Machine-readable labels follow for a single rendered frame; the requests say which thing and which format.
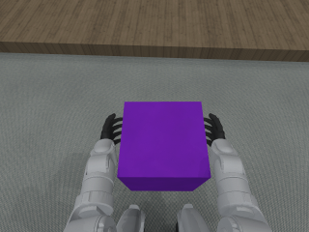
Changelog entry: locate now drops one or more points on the robot thigh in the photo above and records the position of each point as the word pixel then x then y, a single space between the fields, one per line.
pixel 132 220
pixel 190 220

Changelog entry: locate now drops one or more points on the left robot hand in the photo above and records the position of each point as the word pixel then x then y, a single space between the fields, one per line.
pixel 108 128

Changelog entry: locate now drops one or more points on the robot left thigh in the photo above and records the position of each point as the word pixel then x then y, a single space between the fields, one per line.
pixel 132 220

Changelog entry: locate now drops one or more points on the robot right thigh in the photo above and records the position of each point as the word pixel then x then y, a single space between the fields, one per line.
pixel 190 220

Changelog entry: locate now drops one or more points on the right robot forearm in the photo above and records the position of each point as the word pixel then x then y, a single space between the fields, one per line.
pixel 234 194

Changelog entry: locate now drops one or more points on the left robot forearm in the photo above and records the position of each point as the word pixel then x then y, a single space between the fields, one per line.
pixel 95 197

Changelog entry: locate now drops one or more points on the right robot upper arm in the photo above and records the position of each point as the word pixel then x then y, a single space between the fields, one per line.
pixel 233 223

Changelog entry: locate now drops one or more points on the carton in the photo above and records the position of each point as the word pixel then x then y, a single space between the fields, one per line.
pixel 163 146

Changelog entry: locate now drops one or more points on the right robot hand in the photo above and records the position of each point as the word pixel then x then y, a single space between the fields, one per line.
pixel 216 129

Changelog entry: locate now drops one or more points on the left robot upper arm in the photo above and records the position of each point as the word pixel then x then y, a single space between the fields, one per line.
pixel 97 223

